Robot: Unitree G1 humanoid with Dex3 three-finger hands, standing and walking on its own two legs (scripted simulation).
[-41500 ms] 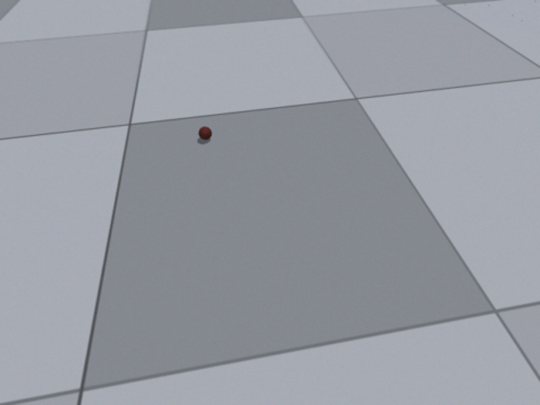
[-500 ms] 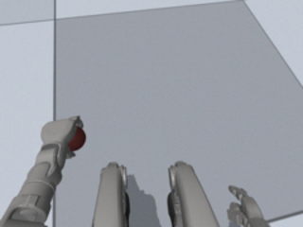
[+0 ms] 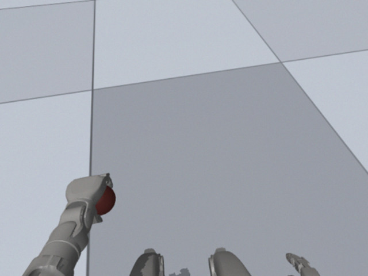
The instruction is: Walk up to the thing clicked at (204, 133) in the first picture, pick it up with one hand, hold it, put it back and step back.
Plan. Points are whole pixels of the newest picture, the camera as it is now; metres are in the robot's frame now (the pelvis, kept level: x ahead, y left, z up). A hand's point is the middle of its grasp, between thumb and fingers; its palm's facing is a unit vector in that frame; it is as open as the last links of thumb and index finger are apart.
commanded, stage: lift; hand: left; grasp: from above
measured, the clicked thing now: (99, 199) +0.33 +0.22 -0.10
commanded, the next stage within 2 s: hold in 0.30 s
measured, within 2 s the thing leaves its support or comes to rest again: neither
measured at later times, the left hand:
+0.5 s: hand (87, 185) +0.33 +0.22 -0.01, palm faces -0.44 -0.07 -0.89, open 10.3 cm
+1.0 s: hand (83, 177) +0.34 +0.22 +0.03, palm faces -0.45 -0.06 -0.89, open 10.2 cm
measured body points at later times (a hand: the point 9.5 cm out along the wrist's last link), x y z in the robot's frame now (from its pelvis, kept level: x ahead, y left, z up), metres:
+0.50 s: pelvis +0.03 +0.00 +0.06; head +0.06 -0.01 +0.51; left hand +0.35 +0.22 +0.04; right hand +0.12 -0.27 -0.07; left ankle +0.05 +0.12 -0.65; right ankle +0.03 -0.14 -0.65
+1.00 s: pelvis +0.04 +0.00 +0.08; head +0.06 -0.02 +0.52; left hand +0.36 +0.22 +0.08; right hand +0.16 -0.26 -0.04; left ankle +0.05 +0.12 -0.65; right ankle +0.03 -0.14 -0.65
